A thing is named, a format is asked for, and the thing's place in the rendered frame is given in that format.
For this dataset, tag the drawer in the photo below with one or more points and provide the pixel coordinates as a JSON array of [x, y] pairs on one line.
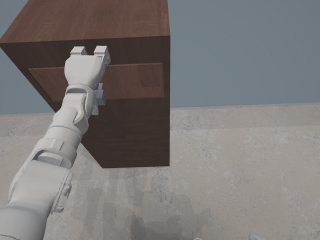
[[119, 80]]

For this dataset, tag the left robot hand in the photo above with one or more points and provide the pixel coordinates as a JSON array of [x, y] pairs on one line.
[[88, 70]]

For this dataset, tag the cabinet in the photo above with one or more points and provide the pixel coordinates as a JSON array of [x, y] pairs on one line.
[[127, 132]]

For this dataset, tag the handle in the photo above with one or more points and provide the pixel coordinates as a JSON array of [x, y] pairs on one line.
[[100, 95]]

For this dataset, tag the robot left forearm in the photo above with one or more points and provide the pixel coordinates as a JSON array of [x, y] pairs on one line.
[[59, 144]]

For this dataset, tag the left robot upper arm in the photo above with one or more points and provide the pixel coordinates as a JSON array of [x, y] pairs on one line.
[[42, 189]]

